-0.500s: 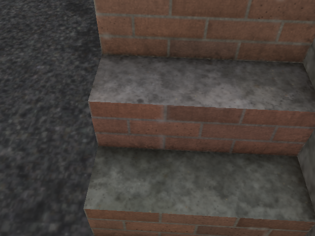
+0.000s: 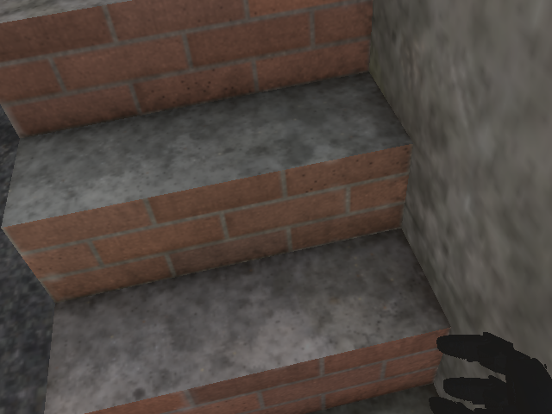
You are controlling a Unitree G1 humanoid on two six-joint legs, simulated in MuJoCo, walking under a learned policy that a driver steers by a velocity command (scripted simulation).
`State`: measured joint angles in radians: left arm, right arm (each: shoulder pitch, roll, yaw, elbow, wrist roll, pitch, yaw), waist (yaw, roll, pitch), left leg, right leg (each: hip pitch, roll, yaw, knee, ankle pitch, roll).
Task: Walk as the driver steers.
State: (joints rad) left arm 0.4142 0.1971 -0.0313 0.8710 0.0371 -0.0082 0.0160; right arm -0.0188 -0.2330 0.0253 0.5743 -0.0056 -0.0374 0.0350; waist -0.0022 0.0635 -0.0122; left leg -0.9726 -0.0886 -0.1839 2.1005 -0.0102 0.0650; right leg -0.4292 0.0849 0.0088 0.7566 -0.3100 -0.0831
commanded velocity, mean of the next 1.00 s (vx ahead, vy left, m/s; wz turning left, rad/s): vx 0.46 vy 0.11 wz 0.32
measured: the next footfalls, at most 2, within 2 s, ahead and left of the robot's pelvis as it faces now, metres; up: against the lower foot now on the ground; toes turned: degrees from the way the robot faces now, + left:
left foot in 0.42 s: +0.28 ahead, +0.18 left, +0.22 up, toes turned +10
right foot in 0.88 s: +0.50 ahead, +0.01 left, +0.43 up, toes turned +22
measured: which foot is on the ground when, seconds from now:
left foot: up 0.00-0.40, down 0.42-0.90, up 0.92-1.00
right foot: down 0.00-0.44, up 0.46-0.86, down 0.88-1.00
